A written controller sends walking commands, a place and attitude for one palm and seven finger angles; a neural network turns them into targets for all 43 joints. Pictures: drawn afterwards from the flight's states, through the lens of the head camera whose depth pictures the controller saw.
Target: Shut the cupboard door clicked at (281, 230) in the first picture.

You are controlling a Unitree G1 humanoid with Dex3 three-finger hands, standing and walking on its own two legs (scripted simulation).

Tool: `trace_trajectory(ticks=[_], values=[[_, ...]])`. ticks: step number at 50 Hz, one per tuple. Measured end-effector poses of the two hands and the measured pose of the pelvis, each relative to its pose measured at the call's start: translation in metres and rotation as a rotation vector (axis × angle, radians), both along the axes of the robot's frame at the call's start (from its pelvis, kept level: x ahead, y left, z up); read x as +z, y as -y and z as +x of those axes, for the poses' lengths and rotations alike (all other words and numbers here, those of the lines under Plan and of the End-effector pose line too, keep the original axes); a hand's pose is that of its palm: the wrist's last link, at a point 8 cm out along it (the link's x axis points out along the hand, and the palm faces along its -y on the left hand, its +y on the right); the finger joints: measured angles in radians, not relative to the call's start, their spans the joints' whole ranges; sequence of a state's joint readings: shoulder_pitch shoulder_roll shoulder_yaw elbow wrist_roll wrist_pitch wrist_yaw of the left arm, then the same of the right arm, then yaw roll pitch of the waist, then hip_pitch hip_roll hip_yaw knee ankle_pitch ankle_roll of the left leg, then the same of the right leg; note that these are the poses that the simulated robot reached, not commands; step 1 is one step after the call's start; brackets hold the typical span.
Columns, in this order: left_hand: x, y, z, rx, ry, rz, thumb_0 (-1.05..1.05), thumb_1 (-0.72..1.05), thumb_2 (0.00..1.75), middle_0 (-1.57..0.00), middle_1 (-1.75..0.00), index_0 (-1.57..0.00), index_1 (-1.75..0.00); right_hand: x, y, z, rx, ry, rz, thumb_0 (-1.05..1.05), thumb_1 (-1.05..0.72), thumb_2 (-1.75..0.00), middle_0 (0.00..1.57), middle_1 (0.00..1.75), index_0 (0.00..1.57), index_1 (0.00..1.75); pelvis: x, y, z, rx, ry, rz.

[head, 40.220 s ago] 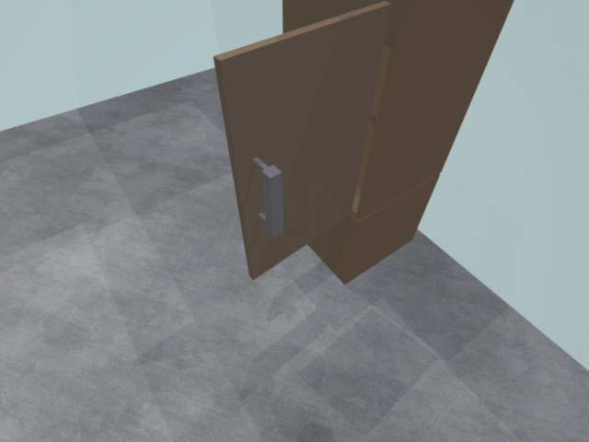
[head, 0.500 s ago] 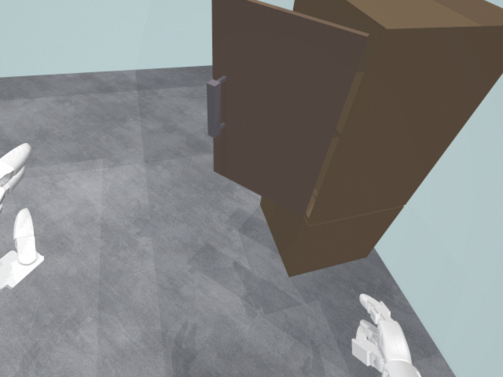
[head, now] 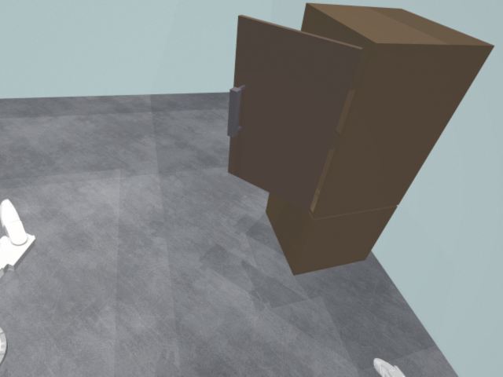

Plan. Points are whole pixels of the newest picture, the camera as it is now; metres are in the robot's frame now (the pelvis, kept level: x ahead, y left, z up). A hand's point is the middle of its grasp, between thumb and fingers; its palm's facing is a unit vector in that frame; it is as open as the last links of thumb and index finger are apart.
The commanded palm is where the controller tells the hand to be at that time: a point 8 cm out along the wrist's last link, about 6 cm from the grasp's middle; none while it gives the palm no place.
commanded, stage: stop stepping back and stand still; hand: left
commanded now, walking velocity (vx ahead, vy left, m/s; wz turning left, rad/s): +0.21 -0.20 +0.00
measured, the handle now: (237, 111) +0.96 +0.08 -0.02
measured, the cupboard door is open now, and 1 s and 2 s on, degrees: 42 42 42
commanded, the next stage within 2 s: let the arm hang, fingers relaxed in 0.78 s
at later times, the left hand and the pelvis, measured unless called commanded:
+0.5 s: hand (9, 273) +0.17 +0.28 +0.17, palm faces +0.51 -0.79 -0.34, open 7.4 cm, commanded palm +0.11 +0.32 +0.19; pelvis -0.02 +0.01 +0.00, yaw +2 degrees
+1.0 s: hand (65, 326) +0.19 +0.28 +0.02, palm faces +0.19 -0.87 -0.45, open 7.4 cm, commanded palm none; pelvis -0.02 +0.02 +0.00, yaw +2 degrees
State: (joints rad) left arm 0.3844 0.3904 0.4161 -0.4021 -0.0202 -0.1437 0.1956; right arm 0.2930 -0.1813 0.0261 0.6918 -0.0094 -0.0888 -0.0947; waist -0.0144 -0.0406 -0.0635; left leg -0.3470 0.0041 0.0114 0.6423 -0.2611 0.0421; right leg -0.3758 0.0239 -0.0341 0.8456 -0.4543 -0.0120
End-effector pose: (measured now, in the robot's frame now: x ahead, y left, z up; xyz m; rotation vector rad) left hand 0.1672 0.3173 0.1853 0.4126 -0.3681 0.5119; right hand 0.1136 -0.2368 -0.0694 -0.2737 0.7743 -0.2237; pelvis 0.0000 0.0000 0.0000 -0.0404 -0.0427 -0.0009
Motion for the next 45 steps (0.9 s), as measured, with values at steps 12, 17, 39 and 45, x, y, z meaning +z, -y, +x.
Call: trace_trajectory(ticks=[12, 17, 39, 45], values=[[0.018, 0.031, -0.042, -0.11, -0.167, 0.182, 0.01, 0.89, 0.89, -0.21, -0.3, -0.21, -0.3, -0.008, -0.01, -0.038, 0.023, -0.032, 0.095, 0.02, -0.89, -0.9, 0.21, 0.3, 0.2, 0.3, 0.007, 0.01, -0.033, -0.024, -0.037, 0.03], [0.012, 0.014, -0.054, -0.012, -0.119, 0.107, 0.01, 0.89, 0.89, -0.21, -0.3, -0.21, -0.3, -0.011, 0.011, -0.039, 0.006, -0.065, 0.047, 0.02, -0.9, -0.9, 0.21, 0.3, 0.2, 0.3, 0.008, 0.006, -0.033, -0.008, -0.011, 0.033], [0.009, 0.006, -0.02, -0.052, -0.199, 0.122, 0.01, 0.89, 0.89, -0.21, -0.3, -0.21, -0.3, 0.002, -0.045, 0.037, 0.087, 0.065, 0.141, 0.01, -0.9, -0.9, 0.21, 0.3, 0.2, 0.3, 0.009, -0.01, -0.007, 0.01, -0.054, 0.026], [-0.009, 0.001, -0.02, -0.03, -0.247, 0.068, 0.01, 0.89, 0.89, -0.21, -0.3, -0.21, -0.3, -0.004, -0.034, 0.034, 0.083, 0.034, 0.116, 0.02, -0.9, -0.9, 0.21, 0.3, 0.2, 0.3, 0.008, -0.013, -0.005, 0.023, -0.05, 0.029]])
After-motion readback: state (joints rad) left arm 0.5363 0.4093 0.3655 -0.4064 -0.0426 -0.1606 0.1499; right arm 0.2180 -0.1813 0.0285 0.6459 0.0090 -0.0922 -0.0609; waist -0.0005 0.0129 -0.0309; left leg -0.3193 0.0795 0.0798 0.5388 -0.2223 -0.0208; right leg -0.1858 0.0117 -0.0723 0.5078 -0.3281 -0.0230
